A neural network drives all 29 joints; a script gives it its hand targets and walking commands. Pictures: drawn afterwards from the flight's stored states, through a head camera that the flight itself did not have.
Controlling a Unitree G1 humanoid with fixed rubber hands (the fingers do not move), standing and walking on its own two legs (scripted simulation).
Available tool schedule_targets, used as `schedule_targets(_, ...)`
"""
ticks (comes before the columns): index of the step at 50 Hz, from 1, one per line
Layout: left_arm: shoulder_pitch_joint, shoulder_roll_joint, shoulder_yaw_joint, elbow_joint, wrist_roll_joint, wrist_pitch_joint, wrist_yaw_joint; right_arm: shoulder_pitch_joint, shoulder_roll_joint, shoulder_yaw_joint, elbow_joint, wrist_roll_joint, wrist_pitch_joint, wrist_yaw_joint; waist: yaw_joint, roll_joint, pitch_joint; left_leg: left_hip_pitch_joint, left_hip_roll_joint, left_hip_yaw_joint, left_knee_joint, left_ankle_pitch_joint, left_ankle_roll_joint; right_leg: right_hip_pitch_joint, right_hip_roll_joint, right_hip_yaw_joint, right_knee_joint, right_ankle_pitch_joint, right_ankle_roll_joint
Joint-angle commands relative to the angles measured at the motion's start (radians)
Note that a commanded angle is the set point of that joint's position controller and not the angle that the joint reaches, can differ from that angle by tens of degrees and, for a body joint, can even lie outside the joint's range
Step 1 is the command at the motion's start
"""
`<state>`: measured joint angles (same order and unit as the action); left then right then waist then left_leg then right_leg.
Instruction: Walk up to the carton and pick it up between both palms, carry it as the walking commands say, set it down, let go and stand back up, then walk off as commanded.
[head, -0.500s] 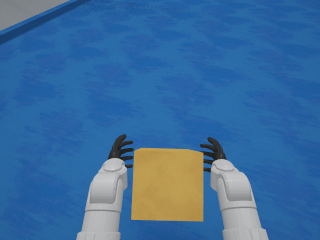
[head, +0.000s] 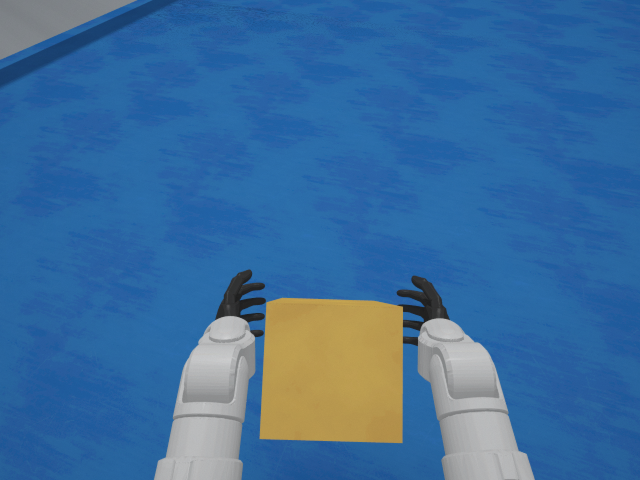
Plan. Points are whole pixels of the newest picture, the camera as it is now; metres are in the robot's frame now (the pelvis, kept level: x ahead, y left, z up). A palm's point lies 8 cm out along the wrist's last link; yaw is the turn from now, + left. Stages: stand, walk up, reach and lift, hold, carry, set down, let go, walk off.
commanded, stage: carry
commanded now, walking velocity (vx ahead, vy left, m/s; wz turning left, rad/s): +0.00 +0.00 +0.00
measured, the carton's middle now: (329, 354) +0.32 +0.00 -0.07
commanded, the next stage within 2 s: hold in 0.42 s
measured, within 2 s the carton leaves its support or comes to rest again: neither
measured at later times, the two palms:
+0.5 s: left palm (230, 330) +0.30 +0.13 +0.05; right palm (430, 334) +0.29 -0.13 +0.03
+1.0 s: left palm (244, 311) +0.31 +0.11 +0.07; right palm (447, 332) +0.29 -0.15 +0.04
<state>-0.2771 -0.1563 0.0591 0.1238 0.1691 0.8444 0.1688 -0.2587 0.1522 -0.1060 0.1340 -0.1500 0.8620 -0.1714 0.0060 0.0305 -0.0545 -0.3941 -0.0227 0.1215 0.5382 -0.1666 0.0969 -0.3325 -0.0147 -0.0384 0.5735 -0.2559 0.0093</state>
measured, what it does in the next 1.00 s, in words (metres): stands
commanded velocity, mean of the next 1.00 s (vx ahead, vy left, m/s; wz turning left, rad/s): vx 0.00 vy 0.00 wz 0.00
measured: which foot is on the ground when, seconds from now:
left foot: down 0.00-1.00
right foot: down 0.00-1.00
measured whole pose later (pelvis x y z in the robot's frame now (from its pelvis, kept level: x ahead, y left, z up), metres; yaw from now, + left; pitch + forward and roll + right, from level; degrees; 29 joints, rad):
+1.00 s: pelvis +0.01 -0.01 +0.00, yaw +4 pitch -11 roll -1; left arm -0.45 -0.22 0.28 0.55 0.35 0.72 0.12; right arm -0.35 0.18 -0.31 0.50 -0.30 0.75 -0.01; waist -0.07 0.00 -0.02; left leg -0.14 -0.09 -0.03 0.53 -0.20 0.08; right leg -0.05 0.05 0.07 0.53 -0.30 0.00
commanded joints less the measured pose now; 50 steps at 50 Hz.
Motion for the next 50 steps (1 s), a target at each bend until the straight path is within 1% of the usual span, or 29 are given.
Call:
schedule_targets(1, -0.465, -0.980, -0.474, -0.153, -0.255, -0.062, -0.240, -0.549, 1.013, 0.512, -0.198, 0.244, -0.081, 0.236, 0.001, -0.025, -0.379, 0.216, 0.180, -0.189, -0.126, 0.013, -0.018, 0.069, -0.093, 0.069, -0.066, 0.088, -0.035)
schedule_targets(3, -0.473, -0.984, -0.473, -0.177, -0.263, -0.066, -0.240, -0.580, 1.018, 0.525, -0.234, 0.259, -0.087, 0.236, 0.001, -0.034, -0.381, 0.228, 0.183, -0.185, -0.115, 0.055, -0.015, 0.072, -0.094, 0.071, -0.068, 0.110, -0.033)
schedule_targets(5, -0.448, -0.990, -0.468, -0.145, -0.256, -0.063, -0.245, -0.571, 1.021, 0.528, -0.223, 0.255, -0.086, 0.238, 0.001, -0.051, -0.386, 0.233, 0.178, -0.175, -0.103, 0.069, -0.016, 0.073, -0.097, 0.075, -0.072, 0.127, -0.035)
schedule_targets(8, -0.459, -0.996, -0.484, -0.158, -0.263, -0.061, -0.250, -0.561, 1.022, 0.524, -0.220, 0.249, -0.085, 0.241, 0.000, -0.020, -0.390, 0.237, 0.188, -0.191, -0.118, 0.060, -0.009, 0.068, -0.088, 0.064, -0.055, 0.103, -0.034)
schedule_targets(10, -0.469, -0.995, -0.491, -0.194, -0.274, -0.060, -0.245, -0.559, 1.023, 0.527, -0.246, 0.264, -0.083, 0.239, 0.002, -0.008, -0.392, 0.233, 0.192, -0.194, -0.130, 0.032, -0.007, 0.070, -0.082, 0.064, -0.060, 0.081, -0.037)
schedule_targets(14, -0.438, -0.993, -0.482, -0.143, -0.255, -0.053, -0.250, -0.549, 1.019, 0.527, -0.215, 0.246, -0.079, 0.243, 0.002, -0.024, -0.374, 0.212, 0.190, -0.191, -0.140, 0.000, -0.008, 0.076, -0.073, 0.064, -0.068, 0.083, -0.041)
schedule_targets(16, -0.455, -1.000, -0.492, -0.181, -0.266, -0.057, -0.252, -0.551, 1.028, 0.530, -0.237, 0.252, -0.080, 0.245, 0.003, -0.028, -0.378, 0.216, 0.192, -0.194, -0.144, -0.005, -0.011, 0.076, -0.069, 0.062, -0.071, 0.075, -0.043)
schedule_targets(21, -0.464, -1.020, -0.496, -0.161, -0.259, -0.062, -0.262, -0.570, 1.045, 0.538, -0.221, 0.249, -0.087, 0.255, 0.004, -0.006, -0.367, 0.210, 0.192, -0.194, -0.166, -0.058, -0.015, 0.076, -0.058, 0.059, -0.078, 0.040, -0.047)
schedule_targets(22, -0.462, -1.052, -0.313, 0.164, -0.154, -0.084, -0.270, -0.579, 0.906, 0.315, 0.116, 0.073, -0.126, 0.309, 0.000, -0.069, -0.210, 0.405, -0.025, -0.284, -0.069, -0.029, -0.065, 0.028, 0.090, 0.154, -0.113, 0.010, -0.110)
schedule_targets(23, -0.519, -1.045, -0.342, 0.121, -0.176, -0.117, -0.273, -0.640, 0.887, 0.327, 0.055, 0.091, -0.165, 0.313, -0.042, -0.069, -0.274, 0.472, -0.032, -0.299, -0.031, 0.047, -0.071, 0.024, 0.080, 0.154, -0.114, 0.052, -0.113)
schedule_targets(24, -0.550, -1.064, -0.360, 0.084, -0.192, -0.137, -0.274, -0.685, 0.879, 0.330, 0.015, 0.096, -0.188, 0.320, -0.057, -0.075, -0.344, 0.531, -0.026, -0.315, -0.016, 0.088, -0.081, 0.025, 0.073, 0.153, -0.108, 0.084, -0.115)
schedule_targets(25, -0.601, -1.112, -0.382, 0.055, -0.201, -0.161, -0.293, -0.757, 0.900, 0.346, -0.043, 0.105, -0.220, 0.333, -0.055, -0.087, -0.406, 0.542, -0.021, -0.335, -0.011, 0.063, -0.091, 0.014, 0.061, 0.181, -0.113, 0.065, -0.126)
schedule_targets(26, -0.673, -1.179, -0.397, 0.046, -0.218, -0.183, -0.302, -0.862, 0.942, 0.381, -0.050, 0.133, -0.241, 0.355, -0.052, -0.074, -0.468, 0.594, -0.018, -0.346, -0.004, 0.079, -0.103, 0.001, 0.062, 0.177, -0.104, 0.073, -0.123)
schedule_targets(27, -0.768, -1.233, -0.416, 0.041, -0.233, -0.198, -0.307, -0.939, 0.964, 0.406, -0.036, 0.151, -0.254, 0.376, -0.063, -0.034, -0.505, 0.606, -0.010, -0.356, -0.003, 0.106, -0.117, 0.005, 0.077, 0.164, -0.091, 0.066, -0.109)
schedule_targets(28, -0.857, -1.253, -0.416, 0.044, -0.234, -0.205, -0.307, -0.998, 0.962, 0.395, -0.010, 0.156, -0.257, 0.389, -0.082, -0.018, -0.512, 0.594, -0.010, -0.365, -0.005, 0.035, -0.125, 0.000, 0.078, 0.166, -0.092, 0.024, -0.109)
schedule_targets(29, -0.862, -1.268, -0.408, 0.069, -0.230, -0.203, -0.306, -1.004, 0.957, 0.395, 0.008, 0.166, -0.253, 0.401, -0.092, 0.018, -0.495, 0.559, 0.001, -0.369, -0.021, 0.000, -0.125, 0.024, 0.091, 0.155, -0.076, 0.019, -0.095)
schedule_targets(30, -0.840, -1.267, -0.383, 0.110, -0.211, -0.200, -0.301, -1.006, 0.952, 0.394, 0.036, 0.180, -0.249, 0.409, -0.083, 0.048, -0.466, 0.525, 0.003, -0.368, -0.039, -0.031, -0.125, 0.046, 0.093, 0.147, -0.073, 0.014, -0.087)
schedule_targets(31, -0.829, -1.272, -0.381, 0.149, -0.207, -0.196, -0.299, -0.971, 0.934, 0.370, 0.076, 0.175, -0.241, 0.417, -0.109, 0.073, -0.442, 0.530, 0.006, -0.371, -0.051, -0.050, -0.131, 0.035, 0.091, 0.145, -0.080, 0.011, -0.085)
schedule_targets(32, -0.798, -1.267, -0.362, 0.204, -0.196, -0.187, -0.301, -0.942, 0.927, 0.346, 0.110, 0.167, -0.231, 0.418, -0.122, 0.061, -0.409, 0.523, 0.007, -0.371, -0.061, -0.065, -0.132, 0.031, 0.088, 0.143, -0.091, 0.004, -0.081)
schedule_targets(33, -0.763, -1.257, -0.327, 0.256, -0.167, -0.175, -0.299, -0.930, 0.911, 0.327, 0.148, 0.164, -0.221, 0.425, -0.115, 0.080, -0.353, 0.492, 0.013, -0.375, -0.076, -0.085, -0.132, 0.038, 0.088, 0.138, -0.093, -0.011, -0.076)
schedule_targets(36, -0.663, -1.212, -0.232, 0.389, -0.098, -0.147, -0.298, -0.859, 0.874, 0.249, 0.260, 0.130, -0.189, 0.434, -0.105, 0.057, -0.221, 0.442, 0.021, -0.373, -0.122, -0.071, -0.124, 0.072, 0.084, 0.127, -0.121, -0.016, -0.064)
schedule_targets(38, -0.615, -1.183, -0.172, 0.460, -0.064, -0.138, -0.302, -0.853, 0.855, 0.214, 0.290, 0.112, -0.175, 0.435, -0.098, 0.006, -0.140, 0.401, 0.030, -0.375, -0.143, -0.060, -0.115, 0.097, 0.081, 0.130, -0.130, -0.011, -0.054)
schedule_targets(41, -0.625, -1.173, -0.129, 0.490, -0.048, -0.140, -0.309, -0.876, 0.848, 0.186, 0.306, 0.089, -0.170, 0.441, -0.093, -0.029, -0.071, 0.378, 0.039, -0.368, -0.166, -0.055, -0.110, 0.097, 0.085, 0.131, -0.142, -0.023, -0.049)
schedule_targets(44, -0.673, -1.178, -0.132, 0.462, -0.061, -0.157, -0.317, -0.934, 0.866, 0.212, 0.265, 0.096, -0.184, 0.440, -0.076, -0.038, -0.100, 0.391, 0.032, -0.349, -0.173, -0.034, -0.105, 0.105, 0.087, 0.127, -0.147, -0.004, -0.044)
schedule_targets(45, -0.686, -1.181, -0.135, 0.448, -0.066, -0.163, -0.320, -0.950, 0.889, 0.232, 0.249, 0.104, -0.189, 0.440, -0.068, -0.061, -0.130, 0.413, 0.024, -0.342, -0.165, -0.021, -0.102, 0.101, 0.086, 0.129, -0.152, 0.000, -0.043)
schedule_targets(47, -0.728, -1.192, -0.161, 0.397, -0.089, -0.179, -0.324, -0.995, 0.909, 0.273, 0.195, 0.134, -0.205, 0.435, -0.058, -0.050, -0.194, 0.437, 0.014, -0.330, -0.151, 0.017, -0.101, 0.113, 0.085, 0.126, -0.150, 0.020, -0.040)
schedule_targets(48, -0.748, -1.200, -0.189, 0.358, -0.109, -0.188, -0.326, -1.017, 0.933, 0.309, 0.156, 0.151, -0.211, 0.430, -0.060, -0.071, -0.246, 0.469, 0.005, -0.323, -0.133, 0.050, -0.099, 0.110, 0.084, 0.130, -0.152, 0.038, -0.039)
schedule_targets(49, -0.768, -1.201, -0.205, 0.325, -0.118, -0.191, -0.328, -1.037, 0.952, 0.335, 0.126, 0.168, -0.216, 0.424, -0.049, -0.074, -0.286, 0.486, -0.006, -0.315, -0.120, 0.070, -0.098, 0.113, 0.081, 0.132, -0.155, 0.043, -0.038)
schedule_targets(50, -0.792, -1.204, -0.229, 0.304, -0.136, -0.196, -0.333, -1.035, 0.959, 0.347, 0.109, 0.175, -0.220, 0.417, -0.062, -0.072, -0.309, 0.508, -0.013, -0.309, -0.106, 0.082, -0.098, 0.100, 0.080, 0.133, -0.160, 0.048, -0.039)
